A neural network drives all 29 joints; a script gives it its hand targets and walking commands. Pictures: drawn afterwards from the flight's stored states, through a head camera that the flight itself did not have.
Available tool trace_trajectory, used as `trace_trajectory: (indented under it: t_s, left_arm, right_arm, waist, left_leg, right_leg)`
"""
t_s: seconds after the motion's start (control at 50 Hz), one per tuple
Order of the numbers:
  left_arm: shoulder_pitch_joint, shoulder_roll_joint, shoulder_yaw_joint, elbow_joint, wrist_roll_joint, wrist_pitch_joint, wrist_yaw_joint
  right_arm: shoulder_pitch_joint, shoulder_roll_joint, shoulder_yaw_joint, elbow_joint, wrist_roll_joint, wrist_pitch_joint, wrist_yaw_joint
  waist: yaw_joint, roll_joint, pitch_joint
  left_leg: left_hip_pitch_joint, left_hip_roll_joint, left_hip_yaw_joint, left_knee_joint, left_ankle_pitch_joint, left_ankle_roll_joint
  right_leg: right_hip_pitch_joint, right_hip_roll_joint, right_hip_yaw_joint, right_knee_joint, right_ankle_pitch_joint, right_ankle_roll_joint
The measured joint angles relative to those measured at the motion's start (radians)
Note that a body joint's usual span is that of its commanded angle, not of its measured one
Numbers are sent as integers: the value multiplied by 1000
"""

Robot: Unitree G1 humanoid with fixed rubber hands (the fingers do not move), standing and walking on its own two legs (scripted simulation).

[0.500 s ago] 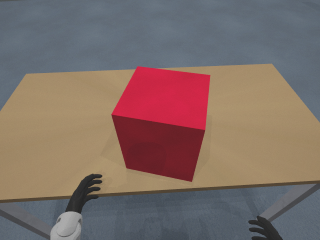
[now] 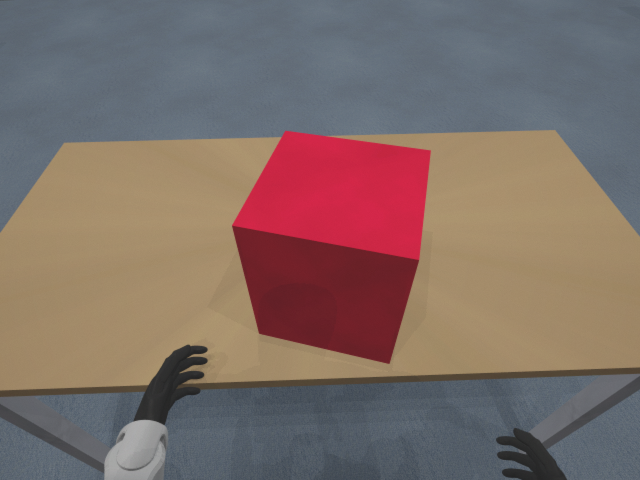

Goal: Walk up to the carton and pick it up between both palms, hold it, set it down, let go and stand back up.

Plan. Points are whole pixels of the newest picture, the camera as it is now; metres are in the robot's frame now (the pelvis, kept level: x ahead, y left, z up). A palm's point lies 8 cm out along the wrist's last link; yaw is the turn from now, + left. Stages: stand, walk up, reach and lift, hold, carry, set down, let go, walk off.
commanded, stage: stand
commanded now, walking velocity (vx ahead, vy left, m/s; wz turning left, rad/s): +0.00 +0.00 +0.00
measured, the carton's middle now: (338, 249) +0.42 -0.01 +0.03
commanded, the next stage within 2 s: none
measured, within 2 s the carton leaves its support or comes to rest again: neither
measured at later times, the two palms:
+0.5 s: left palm (154, 413) +0.21 +0.23 -0.02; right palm out of the picture +0.13 -0.25 -0.08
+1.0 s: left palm (138, 439) +0.19 +0.24 -0.03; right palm (545, 472) +0.15 -0.25 -0.08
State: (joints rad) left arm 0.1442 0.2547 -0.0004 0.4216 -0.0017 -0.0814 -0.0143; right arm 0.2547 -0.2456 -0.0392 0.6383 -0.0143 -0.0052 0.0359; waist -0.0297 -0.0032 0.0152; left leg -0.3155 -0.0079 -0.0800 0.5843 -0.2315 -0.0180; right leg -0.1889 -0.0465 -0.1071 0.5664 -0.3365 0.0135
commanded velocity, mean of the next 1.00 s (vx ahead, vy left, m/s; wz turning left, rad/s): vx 0.00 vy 0.00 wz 0.00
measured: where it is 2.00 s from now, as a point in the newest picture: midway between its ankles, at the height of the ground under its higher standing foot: outside the picture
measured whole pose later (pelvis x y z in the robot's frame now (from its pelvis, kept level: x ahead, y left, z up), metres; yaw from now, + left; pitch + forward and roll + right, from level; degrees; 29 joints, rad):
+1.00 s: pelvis +0.00 -0.01 +0.00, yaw +5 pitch -2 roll -1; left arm 0.17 0.27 0.00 0.42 0.00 -0.05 -0.01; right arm 0.25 -0.26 -0.04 0.62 -0.01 -0.01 0.04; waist -0.02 -0.01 0.03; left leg -0.33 -0.04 -0.15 0.60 -0.23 -0.03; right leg -0.17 -0.07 -0.18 0.59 -0.37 0.01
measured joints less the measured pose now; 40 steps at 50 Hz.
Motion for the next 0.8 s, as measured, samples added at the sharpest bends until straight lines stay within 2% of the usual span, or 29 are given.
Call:
trace_trajectory:
  t_s: [0.8]
  left_arm:
    - [2, 3, -4, -19, 0, 9, 1]
  right_arm:
    - [5, -8, -1, -9, 5, -4, 8]
  waist:
    - [5, -6, 10]
  left_leg:
    - [-9, -29, -55, 9, 4, -6]
  right_leg:
    - [14, -21, -53, 16, -25, -2]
